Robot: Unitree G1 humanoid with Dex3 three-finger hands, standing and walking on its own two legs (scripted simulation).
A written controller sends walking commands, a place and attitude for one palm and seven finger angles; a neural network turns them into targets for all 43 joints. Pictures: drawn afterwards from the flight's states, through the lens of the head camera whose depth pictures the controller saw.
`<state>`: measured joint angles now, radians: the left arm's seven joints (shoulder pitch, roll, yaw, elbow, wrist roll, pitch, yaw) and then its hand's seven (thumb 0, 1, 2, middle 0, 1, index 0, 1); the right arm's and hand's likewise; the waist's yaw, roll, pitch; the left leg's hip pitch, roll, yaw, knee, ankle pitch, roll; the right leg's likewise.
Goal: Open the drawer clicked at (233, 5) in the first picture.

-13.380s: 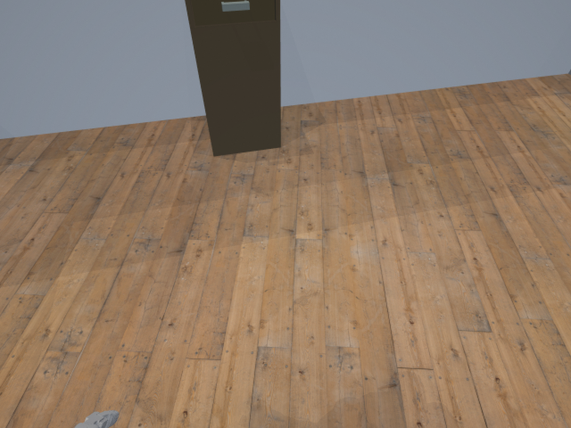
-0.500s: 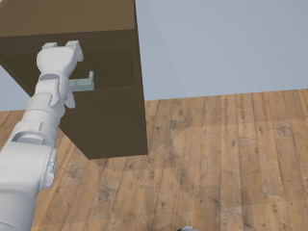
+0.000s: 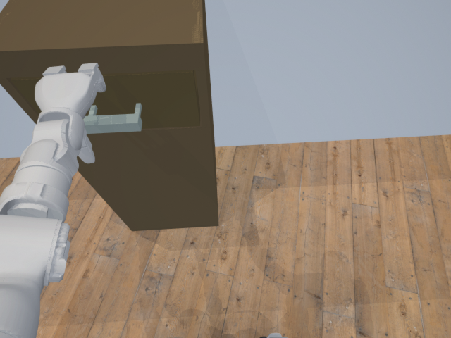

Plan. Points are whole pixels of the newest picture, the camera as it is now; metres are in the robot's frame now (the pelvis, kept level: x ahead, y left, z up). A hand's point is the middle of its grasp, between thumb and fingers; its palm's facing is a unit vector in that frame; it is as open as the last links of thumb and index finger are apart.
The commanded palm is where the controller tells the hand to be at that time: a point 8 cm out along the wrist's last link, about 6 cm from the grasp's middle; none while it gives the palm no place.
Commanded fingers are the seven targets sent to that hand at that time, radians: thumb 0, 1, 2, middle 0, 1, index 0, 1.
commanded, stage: move the hooked fingers above the handle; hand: left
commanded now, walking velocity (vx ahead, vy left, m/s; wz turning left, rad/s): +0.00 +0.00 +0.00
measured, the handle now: (114, 116) +0.56 +0.22 +0.03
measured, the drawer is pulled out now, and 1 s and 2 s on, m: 0.00 0.00 0.00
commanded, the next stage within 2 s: none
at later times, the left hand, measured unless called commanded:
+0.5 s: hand (75, 124) +0.49 +0.26 +0.08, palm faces -0.11 +0.04 -0.99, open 13.8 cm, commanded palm +0.48 +0.22 +0.14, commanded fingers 0.00 -0.50 0.30 -0.30 -1.20 -0.30 -1.20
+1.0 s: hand (81, 119) +0.49 +0.24 +0.09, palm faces -0.10 +0.02 -0.99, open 13.7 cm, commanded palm +0.48 +0.23 +0.14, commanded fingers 0.00 -0.50 0.30 -0.30 -1.20 -0.30 -1.20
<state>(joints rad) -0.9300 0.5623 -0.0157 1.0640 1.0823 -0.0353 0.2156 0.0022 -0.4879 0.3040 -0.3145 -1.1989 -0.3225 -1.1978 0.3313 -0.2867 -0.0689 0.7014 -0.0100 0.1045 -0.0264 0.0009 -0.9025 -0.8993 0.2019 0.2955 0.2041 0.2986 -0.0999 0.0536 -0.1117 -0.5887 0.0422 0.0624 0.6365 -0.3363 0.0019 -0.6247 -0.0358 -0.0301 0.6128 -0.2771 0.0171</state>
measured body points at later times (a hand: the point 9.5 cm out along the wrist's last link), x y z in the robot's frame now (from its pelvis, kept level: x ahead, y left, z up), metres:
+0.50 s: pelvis +0.01 +0.00 +0.00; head +0.09 -0.01 +0.44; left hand +0.49 +0.25 +0.14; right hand +0.02 -0.27 -0.14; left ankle -0.03 +0.12 -0.72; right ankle +0.00 -0.13 -0.72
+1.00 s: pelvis -0.01 +0.00 +0.00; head +0.07 -0.03 +0.45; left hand +0.49 +0.24 +0.15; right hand +0.03 -0.27 -0.14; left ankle -0.03 +0.12 -0.72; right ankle +0.00 -0.13 -0.72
